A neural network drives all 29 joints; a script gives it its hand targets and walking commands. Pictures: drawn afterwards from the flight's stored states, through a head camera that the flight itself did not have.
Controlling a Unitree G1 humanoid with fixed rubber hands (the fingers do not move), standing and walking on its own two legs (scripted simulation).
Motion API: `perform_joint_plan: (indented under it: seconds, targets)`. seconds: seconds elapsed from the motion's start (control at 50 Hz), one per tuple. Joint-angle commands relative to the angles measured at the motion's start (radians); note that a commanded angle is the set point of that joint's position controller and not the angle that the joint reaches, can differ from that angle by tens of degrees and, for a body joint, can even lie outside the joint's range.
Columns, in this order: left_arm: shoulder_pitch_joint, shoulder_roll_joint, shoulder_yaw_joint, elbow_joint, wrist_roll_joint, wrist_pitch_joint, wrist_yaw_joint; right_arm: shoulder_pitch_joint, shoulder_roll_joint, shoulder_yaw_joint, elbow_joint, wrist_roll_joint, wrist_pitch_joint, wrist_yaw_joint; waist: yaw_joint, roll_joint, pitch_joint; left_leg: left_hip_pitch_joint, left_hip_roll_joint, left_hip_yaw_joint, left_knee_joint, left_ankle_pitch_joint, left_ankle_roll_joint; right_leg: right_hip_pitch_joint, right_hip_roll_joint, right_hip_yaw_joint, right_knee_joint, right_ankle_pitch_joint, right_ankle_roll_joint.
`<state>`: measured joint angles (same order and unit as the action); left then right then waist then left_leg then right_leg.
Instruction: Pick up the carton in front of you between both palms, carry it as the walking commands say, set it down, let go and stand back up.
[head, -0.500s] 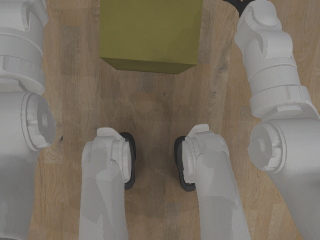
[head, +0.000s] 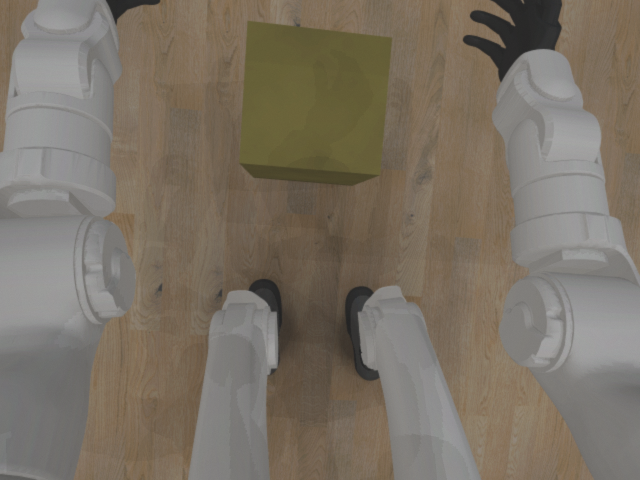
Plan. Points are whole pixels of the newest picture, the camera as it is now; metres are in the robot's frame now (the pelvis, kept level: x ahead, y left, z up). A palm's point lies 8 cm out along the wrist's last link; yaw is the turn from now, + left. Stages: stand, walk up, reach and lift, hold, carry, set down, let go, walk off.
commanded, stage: set down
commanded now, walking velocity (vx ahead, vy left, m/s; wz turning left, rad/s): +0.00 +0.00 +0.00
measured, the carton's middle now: (310, 120) +0.55 +0.00 -0.43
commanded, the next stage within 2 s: let go in 0.18 s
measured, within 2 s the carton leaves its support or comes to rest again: neither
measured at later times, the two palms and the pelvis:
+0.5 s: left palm (5, 51) +0.49 +0.22 +0.01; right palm (638, 87) +0.47 -0.20 +0.02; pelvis +0.04 -0.01 +0.13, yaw +3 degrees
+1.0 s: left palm out of the picture +0.32 +0.22 +0.12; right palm out of the picture +0.31 -0.24 +0.13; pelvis +0.10 -0.02 +0.20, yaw +3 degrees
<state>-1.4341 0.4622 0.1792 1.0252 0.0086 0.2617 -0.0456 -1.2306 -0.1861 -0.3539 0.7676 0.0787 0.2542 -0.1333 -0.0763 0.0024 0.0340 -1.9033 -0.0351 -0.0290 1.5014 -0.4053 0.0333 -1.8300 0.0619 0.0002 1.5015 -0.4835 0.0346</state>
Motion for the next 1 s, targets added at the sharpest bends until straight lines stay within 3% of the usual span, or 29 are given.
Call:
perform_joint_plan:
  seconds: [0.0, 0.22, 0.38, 0.52, 0.72, 0.84, 0.98]
  targets:
    - [-0.279, 0.096, 0.029, -0.107, 0.019, -0.027, -0.006, -0.197, -0.116, -0.02, -0.114, -0.02, -0.028, 0.013, -0.023, 0.158, -1.131, 1.048, -0.023, -0.023, -0.151, 0.443, -0.038, 0.261, 0.037, -0.093, -0.216, 0.273, 0.03]
    - [-0.144, 0.035, 0.107, -0.082, 0.106, -0.067, -0.022, -0.072, -0.065, -0.051, -0.111, -0.103, -0.063, 0.056, -0.008, 0.121, -1.053, 1.168, -0.014, -0.029, -0.388, 0.502, -0.038, 0.453, 0.025, -0.071, -0.451, 0.351, 0.039]
    - [0.241, -0.104, 0.131, -0.304, 0.16, -0.083, 0.06, 0.265, -0.107, 0.02, -0.21, -0.182, -0.106, 0.141, 0.006, 0.093, -1.157, 1.441, -0.008, -0.049, -0.522, 0.709, -0.044, 0.652, 0.028, -0.055, -0.584, 0.466, 0.01]
    - [0.539, -0.138, 0.082, -0.487, 0.096, -0.139, 0.061, 0.532, -0.102, 0.116, -0.276, -0.137, -0.15, 0.193, 0.014, 0.05, -0.956, 1.37, -0.005, -0.03, -0.661, 0.556, -0.035, 0.937, -0.01, -0.003, -0.699, 0.499, -0.003]
    - [0.992, -0.167, 0.027, -0.461, 0.052, -0.225, 0.03, 0.925, -0.077, 0.2, -0.274, -0.085, -0.229, 0.201, 0.028, 0.001, -0.707, 1.378, -0.004, -0.016, -0.794, 0.492, -0.026, 1.256, -0.042, 0.054, -0.809, 0.622, 0.001]
    - [1.225, -0.161, -0.009, -0.504, 0.028, -0.268, 0.026, 1.145, -0.08, 0.246, -0.321, -0.067, -0.263, 0.191, 0.03, -0.027, -0.568, 1.491, -0.004, -0.016, -0.878, 0.504, -0.023, 1.404, -0.05, 0.069, -0.888, 0.68, 0.0]
    - [1.455, -0.166, -0.055, -0.582, 0.014, -0.283, 0.022, 1.341, -0.093, 0.29, -0.389, -0.047, -0.275, 0.193, 0.046, -0.002, -0.357, 1.702, 0.003, -0.015, -0.998, 0.484, -0.028, 1.513, -0.041, 0.05, -1.022, 0.593, -0.002]
